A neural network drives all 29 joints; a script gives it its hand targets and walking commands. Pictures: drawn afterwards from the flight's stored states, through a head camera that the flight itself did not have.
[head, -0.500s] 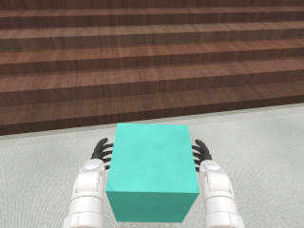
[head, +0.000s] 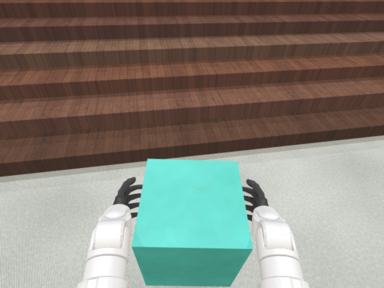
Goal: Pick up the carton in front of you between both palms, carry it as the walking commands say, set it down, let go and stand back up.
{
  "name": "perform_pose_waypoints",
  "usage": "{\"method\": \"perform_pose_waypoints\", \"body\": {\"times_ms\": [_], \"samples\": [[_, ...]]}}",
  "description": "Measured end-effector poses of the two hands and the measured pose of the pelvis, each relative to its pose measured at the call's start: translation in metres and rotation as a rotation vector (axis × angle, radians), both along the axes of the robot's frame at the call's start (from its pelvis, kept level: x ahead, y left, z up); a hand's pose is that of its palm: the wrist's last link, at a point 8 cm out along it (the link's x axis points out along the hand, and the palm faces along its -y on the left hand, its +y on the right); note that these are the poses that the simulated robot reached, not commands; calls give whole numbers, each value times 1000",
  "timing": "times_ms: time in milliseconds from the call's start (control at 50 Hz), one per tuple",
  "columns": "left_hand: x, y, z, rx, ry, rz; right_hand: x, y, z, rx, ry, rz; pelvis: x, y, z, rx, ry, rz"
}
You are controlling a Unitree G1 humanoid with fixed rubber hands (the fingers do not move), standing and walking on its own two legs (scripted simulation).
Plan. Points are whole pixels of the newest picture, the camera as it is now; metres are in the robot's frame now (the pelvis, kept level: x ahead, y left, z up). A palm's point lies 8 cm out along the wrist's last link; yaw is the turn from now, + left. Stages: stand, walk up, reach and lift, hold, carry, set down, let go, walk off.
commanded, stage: reach and lift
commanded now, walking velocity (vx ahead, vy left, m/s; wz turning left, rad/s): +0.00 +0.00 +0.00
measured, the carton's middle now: (190, 225) +0.29 +0.00 -0.04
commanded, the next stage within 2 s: hold in 0.22 s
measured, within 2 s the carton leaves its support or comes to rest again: neither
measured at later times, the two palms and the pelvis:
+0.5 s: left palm (119, 210) +0.28 +0.15 +0.05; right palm (262, 211) +0.28 -0.15 +0.05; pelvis -0.01 +0.00 +0.00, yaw +0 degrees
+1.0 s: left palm (119, 209) +0.28 +0.15 +0.05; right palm (262, 210) +0.28 -0.15 +0.05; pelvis -0.01 +0.00 +0.00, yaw +0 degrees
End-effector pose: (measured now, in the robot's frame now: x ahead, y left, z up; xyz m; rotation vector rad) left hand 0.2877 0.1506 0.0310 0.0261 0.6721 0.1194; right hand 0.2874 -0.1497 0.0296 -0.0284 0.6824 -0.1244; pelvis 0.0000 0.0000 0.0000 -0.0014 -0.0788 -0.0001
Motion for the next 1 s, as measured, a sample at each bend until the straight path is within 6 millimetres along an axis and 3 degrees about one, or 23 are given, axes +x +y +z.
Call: {"method": "perform_pose_waypoints", "body": {"times_ms": [240, 400, 700, 1000], "samples": [[-2, 1, 6, 2, -4, -2, -3, 1, 6, -1, -4, -1, 0, 1, 1, 0, -13, -1], [-7, 1, 21, -2, -34, 3, -7, 1, 21, 3, -35, -4, -2, 1, 2, 0, -35, -1], [-12, 0, 20, -15, -18, 14, -11, 0, 20, 15, -18, -10, -14, 0, 0, 1, -52, 0], [-8, 1, 20, -7, -18, 9, -7, 0, 21, 6, -18, -4, -8, 0, 1, 0, -48, 0]]}}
